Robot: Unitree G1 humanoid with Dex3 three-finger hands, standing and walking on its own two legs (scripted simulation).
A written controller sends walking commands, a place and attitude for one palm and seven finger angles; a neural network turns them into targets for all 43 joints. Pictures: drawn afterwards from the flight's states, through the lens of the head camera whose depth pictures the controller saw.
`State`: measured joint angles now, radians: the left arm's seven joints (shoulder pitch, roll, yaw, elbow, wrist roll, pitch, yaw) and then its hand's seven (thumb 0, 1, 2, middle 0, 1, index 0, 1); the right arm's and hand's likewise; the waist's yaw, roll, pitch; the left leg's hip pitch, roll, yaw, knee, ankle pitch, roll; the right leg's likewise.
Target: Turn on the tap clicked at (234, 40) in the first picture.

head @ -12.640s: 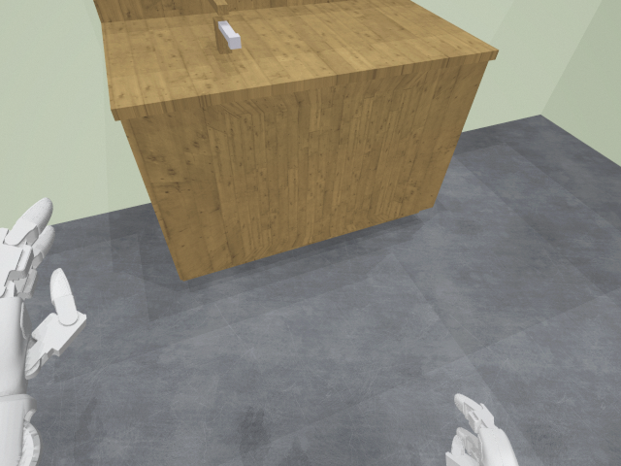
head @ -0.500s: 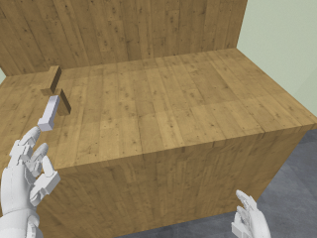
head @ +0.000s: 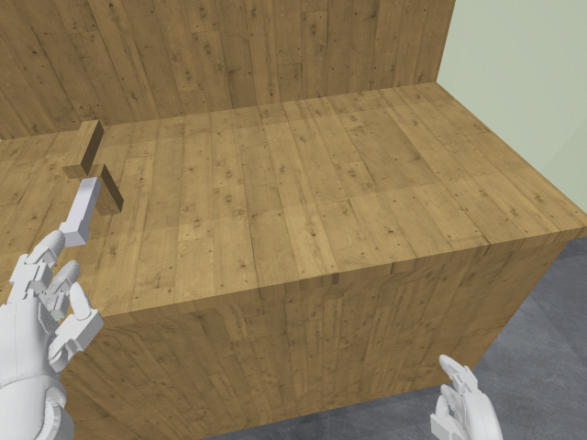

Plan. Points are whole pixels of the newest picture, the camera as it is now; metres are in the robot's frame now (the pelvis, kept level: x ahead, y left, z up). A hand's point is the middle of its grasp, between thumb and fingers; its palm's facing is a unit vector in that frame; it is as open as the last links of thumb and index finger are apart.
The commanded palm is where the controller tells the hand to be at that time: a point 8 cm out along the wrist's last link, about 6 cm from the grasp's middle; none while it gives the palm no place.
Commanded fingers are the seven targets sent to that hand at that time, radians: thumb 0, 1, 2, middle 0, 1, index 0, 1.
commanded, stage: reach beside the lever's end, fingers flat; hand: left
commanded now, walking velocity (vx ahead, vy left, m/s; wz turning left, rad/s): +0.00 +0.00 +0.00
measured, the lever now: (74, 233) +0.34 +0.37 +0.11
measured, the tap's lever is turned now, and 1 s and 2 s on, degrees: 0 0 0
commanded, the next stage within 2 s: none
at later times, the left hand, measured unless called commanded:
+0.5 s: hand (74, 308) +0.21 +0.28 +0.13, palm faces +0.52 -0.85 -0.12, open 7.5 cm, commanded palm +0.17 +0.33 +0.13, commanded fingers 0.00 0.90 0.90 -0.18 -0.24 -0.18 -0.24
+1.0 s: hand (56, 288) +0.25 +0.34 +0.11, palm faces +0.57 -0.82 -0.12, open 7.7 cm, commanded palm +0.20 +0.38 +0.11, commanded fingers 0.00 0.90 0.90 -0.16 -0.18 -0.16 -0.18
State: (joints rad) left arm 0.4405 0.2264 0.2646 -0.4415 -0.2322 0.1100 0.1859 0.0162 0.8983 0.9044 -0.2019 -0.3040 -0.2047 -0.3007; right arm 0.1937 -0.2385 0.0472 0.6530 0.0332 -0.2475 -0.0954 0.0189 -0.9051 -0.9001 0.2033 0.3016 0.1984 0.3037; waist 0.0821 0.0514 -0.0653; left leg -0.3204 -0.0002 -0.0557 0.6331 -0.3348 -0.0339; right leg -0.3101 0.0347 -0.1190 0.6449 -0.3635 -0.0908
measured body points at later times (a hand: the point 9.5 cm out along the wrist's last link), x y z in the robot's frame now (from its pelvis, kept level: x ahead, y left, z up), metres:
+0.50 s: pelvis -0.01 +0.01 +0.00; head -0.02 -0.01 +0.45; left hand +0.18 +0.33 +0.14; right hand +0.18 -0.21 -0.08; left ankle +0.00 +0.15 -0.72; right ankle -0.01 -0.05 -0.72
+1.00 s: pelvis -0.01 +0.02 +0.00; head +0.01 +0.01 +0.45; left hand +0.21 +0.38 +0.12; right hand +0.17 -0.22 -0.09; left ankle +0.00 +0.15 -0.72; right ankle -0.01 -0.05 -0.72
